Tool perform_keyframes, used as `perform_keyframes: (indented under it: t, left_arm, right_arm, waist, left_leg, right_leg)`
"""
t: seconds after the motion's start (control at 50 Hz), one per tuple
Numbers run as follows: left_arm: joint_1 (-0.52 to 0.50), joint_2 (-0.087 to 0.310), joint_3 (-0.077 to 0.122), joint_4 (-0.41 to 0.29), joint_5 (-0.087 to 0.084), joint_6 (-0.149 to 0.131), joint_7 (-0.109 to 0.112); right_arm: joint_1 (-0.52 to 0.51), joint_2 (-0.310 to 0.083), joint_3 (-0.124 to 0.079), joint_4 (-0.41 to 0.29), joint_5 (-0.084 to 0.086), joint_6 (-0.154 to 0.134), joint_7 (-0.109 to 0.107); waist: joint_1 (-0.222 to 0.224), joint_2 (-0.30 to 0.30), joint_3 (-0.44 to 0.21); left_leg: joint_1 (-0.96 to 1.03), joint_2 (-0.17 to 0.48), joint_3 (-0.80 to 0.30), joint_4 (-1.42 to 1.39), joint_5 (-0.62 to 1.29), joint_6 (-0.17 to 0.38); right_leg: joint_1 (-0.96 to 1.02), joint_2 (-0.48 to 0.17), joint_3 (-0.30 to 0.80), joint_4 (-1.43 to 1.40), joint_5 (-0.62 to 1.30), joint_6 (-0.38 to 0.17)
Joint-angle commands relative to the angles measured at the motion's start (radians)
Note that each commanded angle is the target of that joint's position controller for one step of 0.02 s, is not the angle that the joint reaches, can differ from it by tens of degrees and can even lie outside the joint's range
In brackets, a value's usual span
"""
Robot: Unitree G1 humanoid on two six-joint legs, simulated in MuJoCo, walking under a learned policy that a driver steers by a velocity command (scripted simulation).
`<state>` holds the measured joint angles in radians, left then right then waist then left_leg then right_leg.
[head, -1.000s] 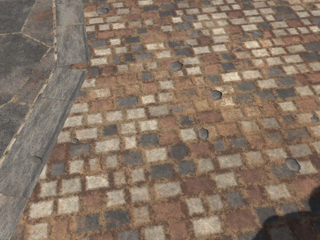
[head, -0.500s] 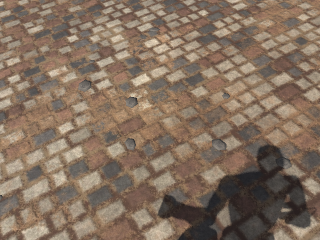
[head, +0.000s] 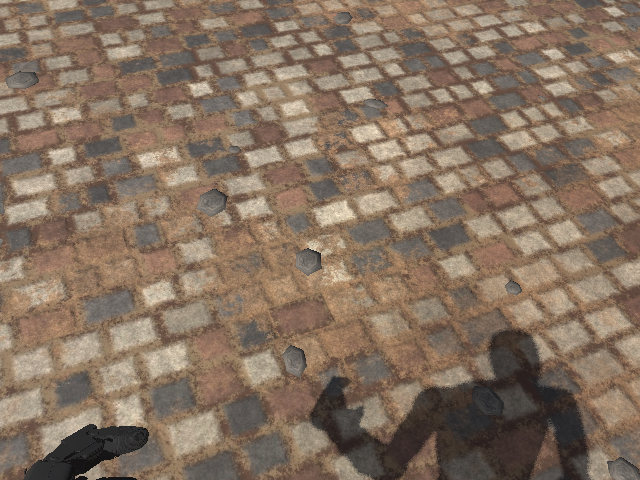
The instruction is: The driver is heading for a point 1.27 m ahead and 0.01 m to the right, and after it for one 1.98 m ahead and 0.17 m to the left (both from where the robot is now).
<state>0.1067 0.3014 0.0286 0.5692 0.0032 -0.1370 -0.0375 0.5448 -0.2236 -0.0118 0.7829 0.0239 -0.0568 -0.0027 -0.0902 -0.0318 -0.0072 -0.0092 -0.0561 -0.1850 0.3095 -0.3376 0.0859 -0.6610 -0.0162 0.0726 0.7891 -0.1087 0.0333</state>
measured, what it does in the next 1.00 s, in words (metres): walks ahead: right foot, then left foot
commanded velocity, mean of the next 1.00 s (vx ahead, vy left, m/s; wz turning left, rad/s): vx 0.98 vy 0.00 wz -0.12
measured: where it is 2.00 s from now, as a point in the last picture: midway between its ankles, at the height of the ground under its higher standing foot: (294, 147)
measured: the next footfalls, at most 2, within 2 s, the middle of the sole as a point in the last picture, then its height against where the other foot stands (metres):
right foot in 0.16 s outside the picture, level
left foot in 0.58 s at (155, 405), level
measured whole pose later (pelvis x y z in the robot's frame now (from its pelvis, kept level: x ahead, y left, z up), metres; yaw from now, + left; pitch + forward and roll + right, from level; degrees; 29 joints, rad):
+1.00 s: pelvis +0.84 +0.14 -0.04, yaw -9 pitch -2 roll +4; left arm 0.07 0.31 0.04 0.61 -0.05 -0.02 -0.07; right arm 0.39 -0.31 -0.07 0.84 0.00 -0.08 -0.01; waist -0.07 0.00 0.07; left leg 0.31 0.00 0.33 0.26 -0.47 -0.07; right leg -0.71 -0.07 -0.11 0.79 0.02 -0.12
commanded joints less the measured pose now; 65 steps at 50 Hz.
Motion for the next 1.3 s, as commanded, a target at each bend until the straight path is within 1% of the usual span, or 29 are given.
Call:
perform_keyframes:
  t: [0.02,0.1,0.16,0.18,0.2,0.22,0.26,0.32,0.44,0.52,0.56,0.58,0.6,0.62,0.64,0.68,0.74,0.8,0.94,0.98,1.02,1.04,1.06,1.08,1.1,1.12,1.14,1.2,1.3]
  left_arm:
    - [-0.244,0.03,0.008,-0.129,-0.008,-0.03,-0.008]
    - [-0.21,0.115,0.047,-0.122,-0.041,-0.026,0.01]
    - [0.279,0.189,0.09,-0.031,-0.042,0.0,0.045]
    - [0.417,0.278,0.107,0.031,-0.006,0.006,0.036]
    - [0.426,0.201,0.093,0.048,-0.008,0.004,0.018]
    - [0.352,0.13,0.079,0.051,-0.016,0.013,0.028]
    - [0.3,0.102,0.068,0.089,0.012,0.029,0.027]
    - [0.229,0.026,0.041,0.123,0.003,0.022,0.022]
    - [0.209,0.15,0.07,0.139,-0.037,0.001,0.034]
    - [0.32,0.211,0.077,0.165,-0.035,0.028,0.036]
    - [0.342,0.223,0.067,0.184,-0.006,0.052,0.034]
    - [0.351,0.145,0.038,0.168,0.017,0.048,0.036]
    - [0.531,-0.063,-0.012,0.135,-0.033,0.029,0.042]
    - [0.481,0.009,-0.003,0.14,-0.078,0.026,0.045]
    - [0.357,0.059,0.015,0.111,-0.1,0.031,0.051]
    - [0.25,0.062,0.02,0.096,-0.052,0.044,0.053]
    - [0.251,0.024,0.03,0.101,-0.06,0.107,0.03]
    - [0.164,0.0,0.024,0.074,-0.039,0.131,0.023]
    - [-0.032,0.047,0.025,0.005,-0.039,0.108,-0.038]
    - [0.034,0.107,0.051,0.005,-0.054,0.113,-0.037]
    - [0.342,0.209,0.104,0.072,-0.062,0.137,-0.026]
    - [0.547,0.27,0.14,0.138,-0.063,0.149,-0.007]
    - [0.504,0.307,0.141,0.16,-0.062,0.157,0.003]
    - [0.361,0.285,0.101,0.073,-0.018,0.113,-0.008]
    - [0.346,0.189,0.091,0.035,-0.016,0.089,-0.013]
    - [0.345,0.172,0.087,0.056,-0.009,0.062,-0.021]
    - [0.294,0.152,0.081,0.056,-0.011,0.043,-0.026]
    - [0.191,0.139,0.072,0.039,-0.015,0.037,0.002]
    - [0.242,0.075,0.048,0.104,-0.026,0.064,0.063]
  right_arm:
    - [-0.071,-0.207,-0.059,-0.064,0.012,-0.016,-0.025]
    - [-0.068,-0.208,-0.067,-0.04,0.027,-0.018,-0.028]
    - [-0.128,-0.188,-0.056,-0.073,-0.04,-0.002,-0.014]
    - [0.048,-0.021,-0.01,-0.089,-0.009,-0.022,-0.008]
    - [0.042,-0.06,-0.003,-0.08,0.044,-0.026,-0.008]
    - [-0.118,-0.146,-0.022,-0.101,0.052,-0.027,-0.009]
    - [-0.329,-0.14,-0.018,-0.151,0.003,-0.044,0.001]
    - [-0.312,-0.075,-0.006,-0.164,0.025,-0.022,0.02]
    - [-0.495,-0.101,0.021,-0.233,-0.027,-0.043,0.053]
    - [-0.512,-0.187,-0.021,-0.236,-0.006,-0.058,0.056]
    - [-0.259,-0.257,-0.072,-0.193,0.004,-0.041,0.032]
    - [-0.055,-0.314,-0.096,-0.16,-0.003,-0.025,0.009]
    - [-0.013,-0.429,-0.111,-0.137,-0.05,-0.032,0.014]
    - [-0.019,-0.34,-0.092,-0.136,-0.035,-0.036,0.024]
    - [-0.089,-0.279,-0.078,-0.123,-0.025,-0.04,0.024]
    - [-0.201,-0.203,-0.067,-0.103,-0.047,-0.047,0.027]
    - [-0.304,-0.109,-0.054,-0.071,-0.041,-0.065,0.019]
    - [-0.321,-0.113,-0.061,-0.05,-0.035,-0.072,0.008]
    - [-0.284,-0.274,-0.095,-0.041,-0.033,-0.056,-0.011]
    - [-0.274,-0.336,-0.111,-0.046,-0.021,-0.03,-0.011]
    - [-0.325,-0.371,-0.122,-0.075,-0.009,-0.004,-0.011]
    - [-0.362,-0.326,-0.109,-0.08,-0.005,-0.012,-0.009]
    - [-0.379,-0.121,-0.052,-0.108,-0.027,-0.051,0.002]
    - [-0.217,-0.071,-0.02,-0.201,0.001,-0.104,0.014]
    - [-0.354,-0.2,-0.035,-0.214,0.017,-0.133,0.017]
    - [-0.433,-0.212,-0.044,-0.238,0.034,-0.137,0.014]
    - [-0.434,-0.194,-0.04,-0.215,0.007,-0.125,0.0]
    - [-0.393,-0.196,-0.052,-0.195,-0.029,-0.087,-0.002]
    - [-0.61,-0.071,-0.012,-0.256,-0.069,-0.081,0.012]
  waist:
    - [0.002,0.146,0.141]
    - [0.05,0.192,0.09]
    - [0.301,0.201,-0.267]
    - [0.214,-0.244,-0.505]
    - [0.224,-0.362,-0.483]
    - [0.248,-0.25,-0.246]
    - [0.227,0.013,-0.027]
    - [0.106,-0.059,0.068]
    - [0.07,0.034,0.19]
    - [0.057,0.014,0.125]
    - [-0.108,-0.04,-0.063]
    - [-0.193,-0.006,-0.204]
    - [-0.044,0.415,-0.399]
    - [-0.059,0.375,-0.389]
    - [-0.051,0.288,-0.206]
    - [0.011,0.144,-0.058]
    - [0.097,0.175,0.012]
    - [0.108,0.088,0.117]
    - [0.092,0.004,0.184]
    - [0.154,0.084,0.099]
    - [0.321,0.148,-0.062]
    - [0.412,0.077,-0.127]
    - [0.312,-0.326,0.007]
    - [0.117,-0.402,-0.229]
    - [0.19,-0.161,-0.189]
    - [0.153,0.0,-0.039]
    - [0.107,0.141,-0.01]
    - [0.039,0.092,0.06]
    - [0.149,0.041,0.132]
  left_leg:
    - [-0.287,0.148,-0.184,-0.171,0.14,0.143]
    - [-0.17,0.185,-0.231,-0.069,0.418,0.082]
    - [-0.304,0.122,-0.151,0.543,0.729,0.014]
    - [-0.643,-0.015,-0.07,0.971,0.104,-0.039]
    - [-0.767,0.011,-0.041,1.105,-0.136,-0.039]
    - [-0.849,0.074,0.013,1.122,-0.071,-0.026]
    - [-0.808,0.123,0.053,1.041,-0.028,-0.008]
    - [-0.743,0.178,0.031,0.927,-0.044,-0.007]
    - [-0.526,0.184,0.125,0.479,0.353,-0.06]
    - [-0.339,0.1,0.149,0.318,0.365,-0.071]
    - [0.006,0.04,0.217,0.351,0.193,-0.051]
    - [0.325,0.193,0.072,0.424,0.075,-0.033]
    - [0.474,0.455,-0.515,0.138,-0.443,0.092]
    - [0.406,0.456,-0.726,-0.062,-0.627,0.083]
    - [0.307,0.46,-0.606,-0.075,-0.513,0.064]
    - [0.05,0.407,-0.299,-0.037,-0.157,0.056]
    - [-0.114,0.358,-0.019,-0.099,0.046,0.044]
    - [-0.14,0.331,0.187,-0.146,0.242,0.031]
    - [-0.011,0.288,0.46,-0.195,0.619,-0.012]
    - [0.108,0.303,0.474,-0.019,1.174,-0.021]
    - [0.027,0.319,0.449,0.397,1.418,-0.012]
    - [-0.186,0.253,0.429,0.751,1.143,-0.044]
    - [-0.509,-0.011,0.377,1.277,-0.137,-0.093]
    - [-0.805,-0.069,0.092,1.422,-0.257,-0.08]
    - [-0.811,0.004,0.011,1.316,-0.14,-0.03]
    - [-0.816,0.027,0.03,1.19,-0.069,-0.015]
    - [-0.733,0.081,0.017,1.082,-0.011,-0.017]
    - [-0.597,0.122,0.002,0.885,0.047,-0.084]
    - [-0.466,0.088,0.189,0.354,0.491,-0.145]
  right_leg:
    - [0.157,0.072,-0.06,-0.199,0.157,0.024]
    - [0.335,0.064,-0.015,-0.296,0.123,0.003]
    - [0.94,-0.059,0.031,-0.174,-0.065,-0.106]
    - [1.324,-0.357,0.605,-0.29,-0.505,-0.293]
    - [1.285,-0.392,0.873,-0.488,-0.754,-0.301]
    - [1.123,-0.346,0.705,-0.504,-0.663,-0.257]
    - [0.816,-0.259,0.447,-0.525,-0.334,-0.244]
    - [0.603,-0.233,0.322,-0.612,-0.266,-0.263]
    - [0.305,-0.171,0.076,-0.785,-0.096,-0.229]
    - [0.495,-0.212,0.065,-0.676,0.17,-0.189]
    - [0.453,-0.157,0.013,-0.263,0.482,-0.13]
    - [0.223,-0.114,0.016,0.087,0.314,-0.081]
    - [0.016,0.037,0.046,0.512,-0.372,-0.055]
    - [-0.054,0.01,0.106,0.661,-0.344,-0.068]
    - [-0.171,-0.024,0.064,0.723,-0.272,-0.065]
    - [-0.125,-0.117,0.038,0.635,-0.156,-0.074]
    - [-0.016,-0.176,0.053,0.532,-0.153,-0.078]
    - [-0.095,-0.18,0.036,0.458,-0.061,-0.076]
    - [0.045,-0.079,-0.18,0.003,0.236,-0.139]
    - [0.164,0.015,-0.262,0.004,0.134,-0.166]
    - [0.535,0.078,-0.263,0.044,-0.03,-0.217]
    - [0.853,0.075,-0.168,-0.037,-0.01,-0.26]
    - [0.906,0.004,0.057,-0.126,0.104,-0.334]
    - [1.052,-0.197,0.741,-0.4,-0.404,-0.544]
    - [0.974,-0.234,0.849,-0.567,-0.607,-0.474]
    - [0.813,-0.226,0.824,-0.615,-0.603,-0.43]
    - [0.692,-0.195,0.744,-0.589,-0.527,-0.387]
    - [0.452,-0.079,0.526,-0.58,-0.294,-0.378]
    - [0.284,0.064,0.141,-0.511,0.236,-0.255]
